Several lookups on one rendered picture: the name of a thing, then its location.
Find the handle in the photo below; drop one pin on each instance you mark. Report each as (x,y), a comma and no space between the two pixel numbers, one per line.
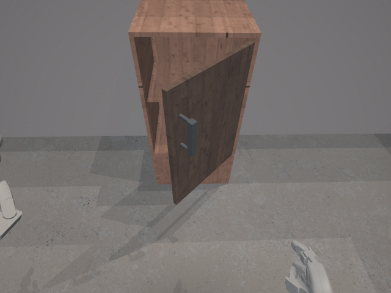
(191,147)

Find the cupboard door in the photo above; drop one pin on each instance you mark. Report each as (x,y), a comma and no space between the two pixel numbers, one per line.
(213,96)

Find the right robot hand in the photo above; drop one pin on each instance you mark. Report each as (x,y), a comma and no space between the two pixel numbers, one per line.
(314,278)

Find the left robot hand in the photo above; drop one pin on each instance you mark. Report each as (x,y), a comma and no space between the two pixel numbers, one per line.
(9,216)

